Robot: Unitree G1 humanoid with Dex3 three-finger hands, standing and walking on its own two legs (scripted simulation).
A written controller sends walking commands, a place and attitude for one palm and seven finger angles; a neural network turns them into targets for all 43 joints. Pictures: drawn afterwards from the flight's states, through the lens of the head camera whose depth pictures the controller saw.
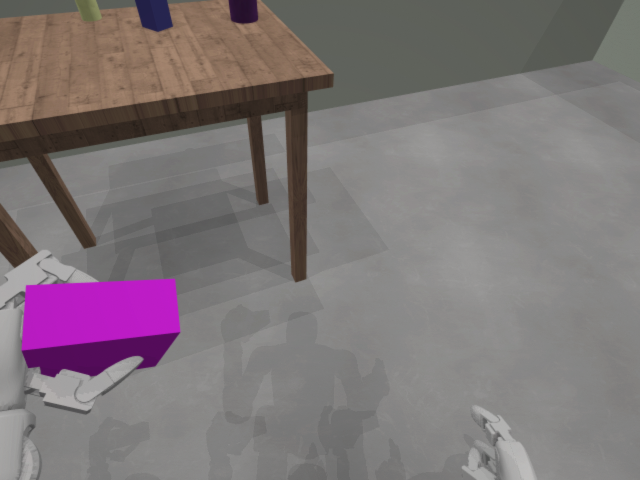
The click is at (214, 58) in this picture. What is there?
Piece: table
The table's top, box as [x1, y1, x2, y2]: [0, 0, 333, 141]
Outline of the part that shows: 333,73 260,0 257,0 258,19 255,22 245,24 236,23 230,19 228,0 209,0 168,4 173,26 158,32 141,26 136,7 100,10 102,18 97,21 90,22 83,21 78,12 0,18 0,141 332,86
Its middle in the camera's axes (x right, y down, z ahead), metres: -0.51 -0.48 +1.00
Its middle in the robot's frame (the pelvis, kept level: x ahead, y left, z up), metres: +1.05 +0.57 +0.06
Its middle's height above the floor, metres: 0.83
